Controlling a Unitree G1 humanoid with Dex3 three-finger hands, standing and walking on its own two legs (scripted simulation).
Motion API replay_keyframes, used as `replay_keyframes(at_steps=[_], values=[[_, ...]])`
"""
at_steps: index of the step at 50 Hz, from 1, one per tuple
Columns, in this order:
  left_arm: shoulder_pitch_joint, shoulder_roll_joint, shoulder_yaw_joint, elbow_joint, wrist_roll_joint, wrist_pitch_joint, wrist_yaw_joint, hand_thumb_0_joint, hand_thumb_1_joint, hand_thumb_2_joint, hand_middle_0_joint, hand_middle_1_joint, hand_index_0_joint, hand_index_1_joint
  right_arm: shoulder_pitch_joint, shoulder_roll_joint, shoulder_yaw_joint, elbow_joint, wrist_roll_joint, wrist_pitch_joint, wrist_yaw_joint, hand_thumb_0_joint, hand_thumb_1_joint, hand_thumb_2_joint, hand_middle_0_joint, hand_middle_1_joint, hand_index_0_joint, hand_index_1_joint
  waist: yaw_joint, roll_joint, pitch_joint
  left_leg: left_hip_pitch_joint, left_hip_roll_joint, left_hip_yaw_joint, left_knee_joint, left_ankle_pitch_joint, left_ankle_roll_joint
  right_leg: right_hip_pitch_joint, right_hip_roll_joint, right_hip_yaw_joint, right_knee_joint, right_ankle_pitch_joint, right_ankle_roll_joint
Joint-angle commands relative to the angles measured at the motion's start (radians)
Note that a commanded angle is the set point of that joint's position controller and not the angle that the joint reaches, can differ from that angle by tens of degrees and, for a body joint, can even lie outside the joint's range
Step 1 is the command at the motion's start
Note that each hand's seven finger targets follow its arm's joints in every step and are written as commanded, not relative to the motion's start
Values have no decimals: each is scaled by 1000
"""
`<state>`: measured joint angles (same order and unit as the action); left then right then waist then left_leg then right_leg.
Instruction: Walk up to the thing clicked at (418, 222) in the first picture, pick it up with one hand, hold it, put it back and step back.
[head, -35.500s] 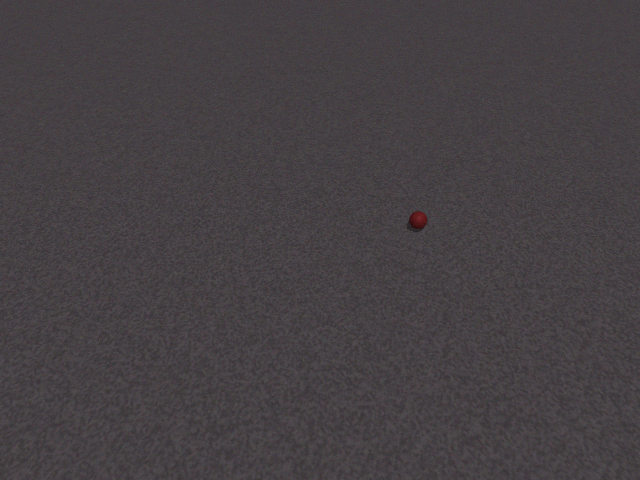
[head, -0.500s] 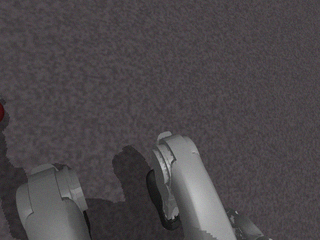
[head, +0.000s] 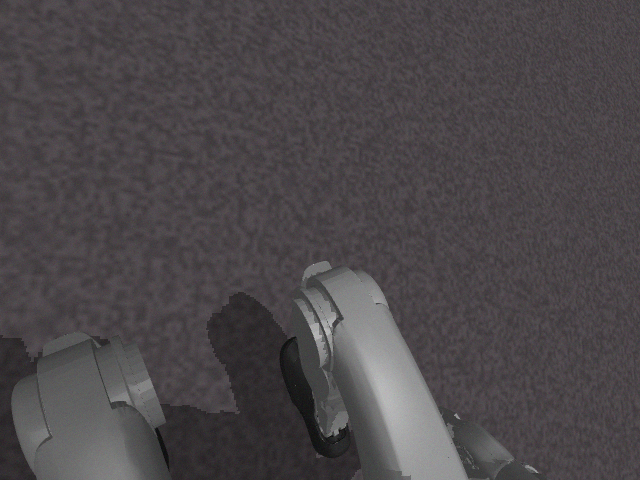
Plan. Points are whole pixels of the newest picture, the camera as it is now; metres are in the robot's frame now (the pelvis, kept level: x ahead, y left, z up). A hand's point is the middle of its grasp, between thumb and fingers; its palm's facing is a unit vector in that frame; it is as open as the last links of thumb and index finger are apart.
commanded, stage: rest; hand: left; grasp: from above
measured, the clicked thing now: out of the picture +0.45 +0.33 -0.24
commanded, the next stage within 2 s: open in 0.78 s
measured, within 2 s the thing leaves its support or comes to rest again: rests again in 0.82 s
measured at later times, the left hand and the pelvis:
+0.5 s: hand out of the picture +0.43 +0.33 -0.25, palm faces -0.44 -0.17 -0.88, open 9.8 cm; pelvis -0.01 +0.00 +0.00, yaw -1 degrees
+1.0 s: hand out of the picture +0.44 +0.33 -0.25, palm faces -0.42 -0.17 -0.89, open 9.8 cm; pelvis -0.01 +0.01 +0.00, yaw -3 degrees
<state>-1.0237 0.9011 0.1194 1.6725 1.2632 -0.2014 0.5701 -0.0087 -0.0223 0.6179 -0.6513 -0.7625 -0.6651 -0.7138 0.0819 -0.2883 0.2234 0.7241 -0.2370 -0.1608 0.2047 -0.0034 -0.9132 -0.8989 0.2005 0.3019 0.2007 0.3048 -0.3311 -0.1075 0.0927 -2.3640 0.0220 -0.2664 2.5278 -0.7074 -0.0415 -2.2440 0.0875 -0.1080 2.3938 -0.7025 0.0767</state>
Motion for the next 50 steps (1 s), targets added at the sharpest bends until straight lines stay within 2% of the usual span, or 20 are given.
replay_keyframes(at_steps=[1,4,7,9,11,13,15,18,20,21,22,26,30,33,36,37,44,46,47,50], values=[[-281,216,-14,-91,-5,3,44,0,595,875,-929,-864,-954,-837,187,-312,-85,6,-1,-12,-4,0,-911,-903,200,300,200,300,-34,476,-645,512,23,146,-231,201,51,325,28,-143,-206,282,-94],[-250,266,30,-110,-9,3,60,0,603,850,-940,-833,-964,-807,190,-326,-79,-7,-5,-17,-4,0,-909,-902,200,300,200,300,-20,481,-659,525,23,145,-237,235,48,358,25,-147,-206,305,-93],[-276,242,6,-85,2,0,61,0,610,820,-929,-837,-961,-803,182,-324,-70,-12,-13,-26,3,0,-909,-902,200,300,200,300,-48,495,-640,527,24,139,-238,219,44,334,29,-154,-193,290,-96],[-262,261,20,-81,-5,2,63,0,590,822,-924,-823,-951,-794,168,-328,-72,-18,-7,-26,2,0,-909,-902,200,300,200,300,-30,476,-650,517,28,134,-235,222,48,343,33,-153,-198,293,-95],[-273,238,-4,-64,-8,3,62,0,606,813,-930,-824,-960,-793,174,-327,-62,-20,-13,-32,8,0,-910,-903,200,301,200,301,-48,486,-626,514,28,135,-230,216,48,345,32,-152,-200,293,-93],[-257,260,5,-68,-6,3,68,0,594,818,-926,-823,-954,-794,169,-330,-58,-15,-13,-31,4,0,-910,-903,200,300,200,300,-35,493,-647,518,28,133,-234,218,47,357,36,-151,-204,295,-94],[-278,279,10,-70,-12,-2,69,0,597,830,-922,-831,-951,-801,168,-341,-57,-18,-13,-39,6,0,-909,-903,200,300,200,300,-47,490,-620,509,30,131,-228,206,47,338,31,-159,-201,281,-92],[-286,257,-22,-64,-8,-6,67,0,619,816,-956,-800,-979,-775,169,-337,-46,-9,-14,-44,9,0,-911,-904,200,300,200,300,-49,497,-590,505,29,128,-236,185,44,323,32,-162,-199,262,-95],[-267,309,25,-52,0,-6,75,0,652,838,-970,-823,-996,-795,174,-356,-50,-22,-19,-47,9,0,-909,-903,200,300,200,300,-54,500,-587,518,31,119,-239,197,40,322,30,-172,-186,270,-95],[-271,272,-8,-58,-3,-7,69,0,645,828,-967,-813,-992,-786,158,-348,-44,-38,-16,-51,13,0,-909,-903,200,300,200,300,-53,507,-591,522,32,121,-235,204,41,328,33,-166,-188,274,-96],[-267,292,15,-42,-2,-8,75,0,635,834,-967,-807,-989,-783,169,-357,-48,-20,-23,-50,13,0,-910,-904,200,300,200,300,-64,495,-595,530,34,115,-234,212,39,331,31,-174,-183,286,-94],[-270,252,-27,-41,-6,-12,76,0,630,825,-951,-822,-978,-793,154,-345,-36,-26,-28,-55,17,0,-908,-903,200,301,200,301,-64,502,-594,514,35,120,-222,202,45,349,39,-164,-202,288,-91],[-272,316,2,-41,-3,-17,81,0,631,818,-955,-808,-979,-782,169,-368,-32,-23,-30,-64,19,0,-909,-904,200,300,200,300,-73,508,-586,529,37,111,-223,215,42,348,36,-177,-194,295,-90],[-261,324,15,-25,-4,-18,92,0,649,810,-964,-802,-990,-774,163,-361,-21,-21,-32,-66,23,0,-907,-903,200,300,200,300,-69,491,-579,513,38,108,-217,221,41,358,37,-178,-191,302,-88],[-274,302,-6,-31,1,-20,92,0,656,833,-968,-821,-994,-794,148,-364,-21,-35,-33,-73,26,0,-908,-904,200,300,200,300,-72,522,-554,525,39,105,-229,205,36,327,35,-183,-181,284,-92],[-281,336,19,-44,-4,-23,98,0,645,822,-964,-812,-988,-786,154,-372,-21,-27,-37,-70,25,0,-909,-904,200,300,200,300,-74,529,-564,527,40,97,-238,200,35,332,37,-189,-187,275,-93],[-274,301,-14,-63,-1,-15,96,0,645,827,-966,-814,-989,-790,140,-369,-22,-43,-36,-77,33,0,-910,-905,200,300,200,300,-70,530,-577,526,40,102,-229,205,38,344,42,-179,-198,291,-91],[-266,285,-25,-53,-5,-6,90,0,485,735,-806,-771,-829,-744,154,-371,-22,-39,-36,-78,37,0,-900,-901,201,301,201,301,-77,523,-569,522,40,102,-225,217,38,350,42,-179,-196,301,-90],[-259,320,6,-56,-15,-7,95,0,405,693,-726,-758,-749,-728,160,-377,-24,-28,-35,-77,36,0,-900,-901,201,301,201,301,-66,522,-593,529,42,93,-236,233,36,354,40,-186,-195,310,-90],[-262,291,-23,-43,-15,1,80,0,165,649,-486,-772,-509,-739,154,-373,-25,-38,-29,-79,39,0,-901,-902,201,301,201,301,-73,513,-563,521,42,93,-234,217,37,334,40,-186,-191,296,-91]])
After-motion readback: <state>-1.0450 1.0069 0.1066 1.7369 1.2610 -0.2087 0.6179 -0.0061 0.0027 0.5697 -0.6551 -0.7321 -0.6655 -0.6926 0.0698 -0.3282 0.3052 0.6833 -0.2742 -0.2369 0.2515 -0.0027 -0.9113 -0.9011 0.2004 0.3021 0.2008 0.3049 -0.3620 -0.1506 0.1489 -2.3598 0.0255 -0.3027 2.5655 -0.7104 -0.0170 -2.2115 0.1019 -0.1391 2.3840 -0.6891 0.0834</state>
